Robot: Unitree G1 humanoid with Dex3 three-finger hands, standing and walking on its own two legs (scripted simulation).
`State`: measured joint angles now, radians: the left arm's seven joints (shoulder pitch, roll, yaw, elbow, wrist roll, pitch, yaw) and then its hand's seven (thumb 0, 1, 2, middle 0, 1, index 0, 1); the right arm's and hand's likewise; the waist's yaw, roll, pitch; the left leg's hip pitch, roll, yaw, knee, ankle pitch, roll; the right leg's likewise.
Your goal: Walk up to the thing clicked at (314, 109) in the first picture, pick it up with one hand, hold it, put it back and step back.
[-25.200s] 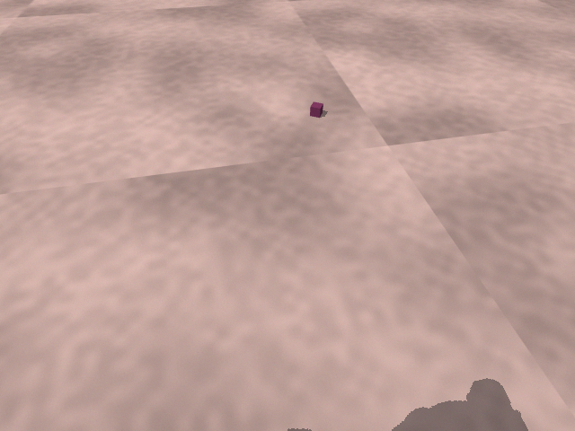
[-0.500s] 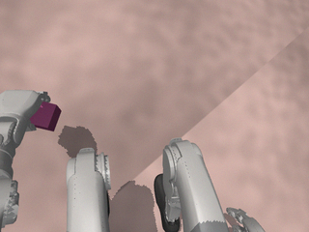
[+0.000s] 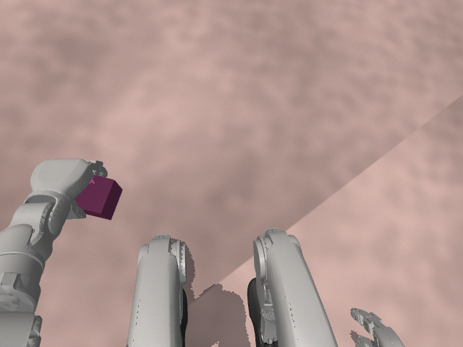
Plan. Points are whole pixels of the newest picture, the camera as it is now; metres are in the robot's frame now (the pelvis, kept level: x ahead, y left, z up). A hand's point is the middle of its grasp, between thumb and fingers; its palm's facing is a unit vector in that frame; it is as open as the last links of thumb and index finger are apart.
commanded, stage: lift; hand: left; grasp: from above
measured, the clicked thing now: (95, 196) +0.41 +0.26 -0.17
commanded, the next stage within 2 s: hold in 1.14 s
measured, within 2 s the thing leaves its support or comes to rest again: neither
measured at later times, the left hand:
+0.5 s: hand out of the picture +0.34 +0.27 +0.09, palm faces -0.46 -0.07 -0.88, open 9.3 cm
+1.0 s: hand out of the picture +0.36 +0.24 +0.20, palm faces -0.45 -0.06 -0.89, open 9.3 cm
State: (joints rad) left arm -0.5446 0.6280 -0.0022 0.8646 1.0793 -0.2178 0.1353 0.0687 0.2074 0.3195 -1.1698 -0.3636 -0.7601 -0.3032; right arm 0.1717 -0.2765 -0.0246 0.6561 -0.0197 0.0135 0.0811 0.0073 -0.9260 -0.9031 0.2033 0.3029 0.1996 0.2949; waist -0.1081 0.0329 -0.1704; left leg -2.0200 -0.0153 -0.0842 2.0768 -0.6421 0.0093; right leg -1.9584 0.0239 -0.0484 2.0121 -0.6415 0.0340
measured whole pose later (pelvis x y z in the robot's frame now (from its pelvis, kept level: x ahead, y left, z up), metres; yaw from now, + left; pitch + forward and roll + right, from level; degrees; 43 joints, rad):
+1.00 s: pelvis +0.06 +0.00 +0.28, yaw +2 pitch +12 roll -1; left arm -0.30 0.43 -0.16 0.78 1.03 -0.08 0.12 0.08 0.22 0.31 -1.16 -0.36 -0.75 -0.30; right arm 0.25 -0.25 -0.04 0.73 0.04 -0.02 -0.04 0.01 -0.92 -0.90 0.20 0.30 0.20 0.30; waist -0.05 0.03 -0.09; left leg -0.78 0.01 -0.01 0.99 -0.42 0.01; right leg -0.76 0.02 0.03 0.95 -0.40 0.02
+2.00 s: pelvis +0.08 +0.00 +0.33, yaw +2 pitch +4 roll +0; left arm -0.24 0.42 -0.20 0.66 1.01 -0.07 -0.02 0.11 0.24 0.30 -1.19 -0.29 -0.76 -0.24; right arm 0.21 -0.26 -0.04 0.68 0.06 0.05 -0.06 0.01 -0.90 -0.89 0.20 0.30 0.20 0.29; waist -0.02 0.04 -0.03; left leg -0.40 0.00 0.02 0.62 -0.29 0.01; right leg -0.40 0.01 0.05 0.62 -0.29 0.02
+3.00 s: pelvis +0.08 +0.00 +0.34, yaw +2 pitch +1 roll +0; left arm -0.23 0.44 -0.21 0.60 0.99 -0.10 -0.06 0.10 0.23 0.31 -1.16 -0.32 -0.76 -0.26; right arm 0.17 -0.25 -0.02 0.68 0.07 0.07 -0.08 0.01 -0.90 -0.89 0.20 0.30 0.20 0.29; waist 0.01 0.04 0.01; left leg -0.28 0.00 0.01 0.50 -0.24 0.01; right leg -0.29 0.00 0.05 0.50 -0.24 0.02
